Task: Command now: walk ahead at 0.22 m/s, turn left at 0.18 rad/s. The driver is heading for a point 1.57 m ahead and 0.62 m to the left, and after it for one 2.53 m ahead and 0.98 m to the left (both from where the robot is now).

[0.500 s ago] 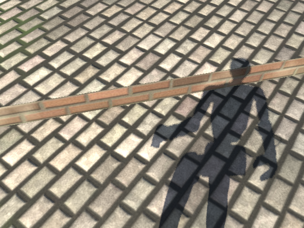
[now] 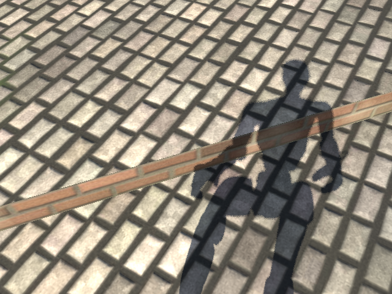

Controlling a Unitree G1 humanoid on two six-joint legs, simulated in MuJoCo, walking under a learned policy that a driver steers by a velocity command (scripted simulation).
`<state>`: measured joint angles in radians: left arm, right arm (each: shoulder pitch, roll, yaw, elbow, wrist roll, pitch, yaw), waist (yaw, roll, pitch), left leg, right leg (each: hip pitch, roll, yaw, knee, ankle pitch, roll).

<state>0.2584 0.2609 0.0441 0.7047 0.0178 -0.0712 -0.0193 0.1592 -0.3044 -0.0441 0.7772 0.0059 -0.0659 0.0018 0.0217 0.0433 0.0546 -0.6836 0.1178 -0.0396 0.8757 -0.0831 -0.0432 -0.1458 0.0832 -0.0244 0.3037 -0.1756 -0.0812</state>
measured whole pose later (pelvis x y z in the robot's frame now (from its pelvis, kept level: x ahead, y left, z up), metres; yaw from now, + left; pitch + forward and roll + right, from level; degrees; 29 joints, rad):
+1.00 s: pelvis +0.15 +0.01 -0.01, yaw +34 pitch +2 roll +1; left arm 0.16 0.28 0.07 0.70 0.00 0.02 0.03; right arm 0.17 -0.30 -0.08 0.60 0.02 0.07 0.01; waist 0.02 0.01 0.06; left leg -0.41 0.03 0.00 0.80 -0.38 -0.08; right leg -0.24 -0.09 -0.11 0.46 -0.25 0.01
